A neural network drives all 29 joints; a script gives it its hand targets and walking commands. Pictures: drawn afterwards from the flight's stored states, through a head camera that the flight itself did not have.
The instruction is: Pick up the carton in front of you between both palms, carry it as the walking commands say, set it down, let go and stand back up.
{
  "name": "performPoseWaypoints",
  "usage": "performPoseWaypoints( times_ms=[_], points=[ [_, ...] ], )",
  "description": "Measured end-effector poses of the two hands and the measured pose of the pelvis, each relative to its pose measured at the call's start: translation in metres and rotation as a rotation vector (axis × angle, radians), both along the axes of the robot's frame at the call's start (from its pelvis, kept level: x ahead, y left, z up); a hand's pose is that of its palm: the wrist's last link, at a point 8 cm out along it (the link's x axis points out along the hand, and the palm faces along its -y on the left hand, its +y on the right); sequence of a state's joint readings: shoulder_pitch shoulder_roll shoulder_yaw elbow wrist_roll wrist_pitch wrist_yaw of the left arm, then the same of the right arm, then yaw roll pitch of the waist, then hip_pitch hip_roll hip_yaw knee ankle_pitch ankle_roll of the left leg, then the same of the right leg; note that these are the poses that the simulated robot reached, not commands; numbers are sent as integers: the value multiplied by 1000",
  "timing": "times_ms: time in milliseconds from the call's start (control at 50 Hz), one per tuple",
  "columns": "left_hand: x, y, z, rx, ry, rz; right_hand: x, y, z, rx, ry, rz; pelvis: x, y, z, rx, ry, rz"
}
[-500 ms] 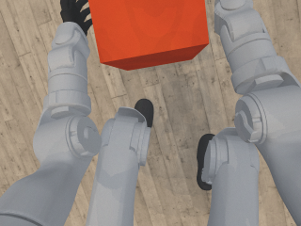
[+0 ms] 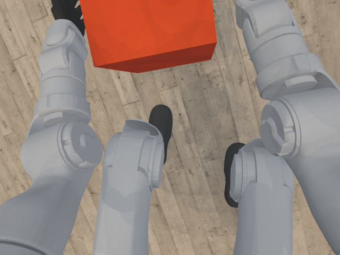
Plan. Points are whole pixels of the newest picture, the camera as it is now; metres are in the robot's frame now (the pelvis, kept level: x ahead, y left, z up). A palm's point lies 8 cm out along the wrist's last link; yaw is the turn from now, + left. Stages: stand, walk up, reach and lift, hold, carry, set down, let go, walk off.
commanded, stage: set down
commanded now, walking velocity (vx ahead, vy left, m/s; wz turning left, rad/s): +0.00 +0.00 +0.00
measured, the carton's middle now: (157, 14) +0.52 +0.15 -0.26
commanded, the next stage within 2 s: let go in 1.58 s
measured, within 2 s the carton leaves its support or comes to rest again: rests again in 0.24 s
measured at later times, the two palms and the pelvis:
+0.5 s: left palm (75, 39) +0.45 +0.30 -0.19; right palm out of the picture +0.57 -0.06 -0.20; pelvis -0.01 +0.01 +0.00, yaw +0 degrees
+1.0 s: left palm (10, 23) +0.45 +0.31 -0.06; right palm out of the picture +0.60 -0.04 -0.05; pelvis +0.00 +0.01 +0.07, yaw +1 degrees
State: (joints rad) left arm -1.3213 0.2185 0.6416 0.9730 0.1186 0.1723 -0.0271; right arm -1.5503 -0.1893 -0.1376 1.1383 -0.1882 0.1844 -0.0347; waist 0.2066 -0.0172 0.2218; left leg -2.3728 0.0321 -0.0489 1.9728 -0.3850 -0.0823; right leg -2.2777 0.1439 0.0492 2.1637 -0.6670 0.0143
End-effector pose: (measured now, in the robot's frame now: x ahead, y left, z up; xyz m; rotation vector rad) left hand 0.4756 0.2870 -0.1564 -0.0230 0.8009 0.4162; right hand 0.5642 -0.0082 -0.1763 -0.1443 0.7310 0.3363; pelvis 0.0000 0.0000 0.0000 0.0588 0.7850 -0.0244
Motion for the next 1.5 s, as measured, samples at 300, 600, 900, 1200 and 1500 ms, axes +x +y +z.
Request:
performPoseWaypoints(
  times_ms=[300, 600, 900, 1200, 1500],
  points=[
    [-9, 3, -10, -3, 4, 16, 0, 0, -8, -9, -38, 34, -3, 4, 0, 3, -32, 7],
    [-19, 18, -24, 25, -34, 85, 20, -45, -5, -71, -97, -31, -4, 11, 1, -4, -51, 0],
    [-24, 26, 70, 1, -162, 119, 30, -23, 95, -111, -127, -59, -3, 11, 44, -38, -37, 53],
    [-20, 24, 160, 16, -166, 102, 37, -36, 181, -99, -124, -55, 10, 17, 112, -50, 32, 55],
    [-22, 29, 256, 15, -173, 102, 38, -41, 276, -103, -122, -40, 25, 19, 193, -51, 41, 52]
  ],
)
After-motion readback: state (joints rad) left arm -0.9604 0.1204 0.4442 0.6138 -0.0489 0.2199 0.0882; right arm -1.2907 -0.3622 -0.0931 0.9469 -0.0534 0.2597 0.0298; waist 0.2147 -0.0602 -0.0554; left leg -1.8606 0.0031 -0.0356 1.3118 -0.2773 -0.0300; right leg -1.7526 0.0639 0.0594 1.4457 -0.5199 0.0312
